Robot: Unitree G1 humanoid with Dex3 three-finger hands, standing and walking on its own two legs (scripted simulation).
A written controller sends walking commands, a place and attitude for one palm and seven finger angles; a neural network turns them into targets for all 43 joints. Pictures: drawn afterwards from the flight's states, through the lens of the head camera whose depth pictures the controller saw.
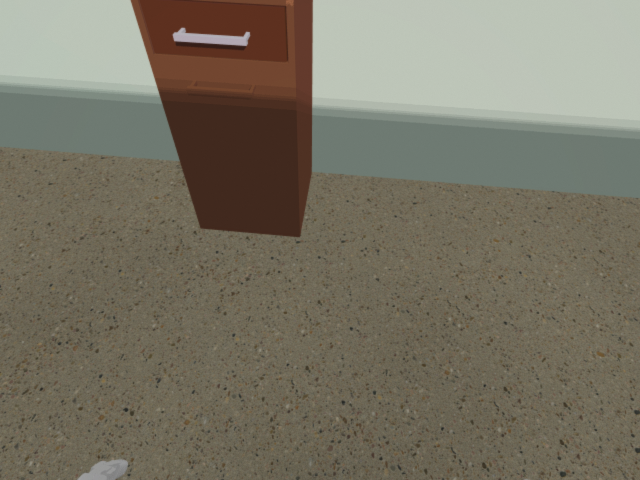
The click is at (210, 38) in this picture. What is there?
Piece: drawer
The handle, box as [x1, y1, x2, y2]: [173, 28, 249, 45]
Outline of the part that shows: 173,34 174,40 239,45 246,45 249,36 249,32 246,32 242,37 185,33 184,28 181,28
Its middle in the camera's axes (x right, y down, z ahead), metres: -0.30 -0.55 +1.05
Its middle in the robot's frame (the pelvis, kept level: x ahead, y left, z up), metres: +1.15 +0.36 +0.05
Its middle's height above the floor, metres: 0.82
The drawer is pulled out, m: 0.00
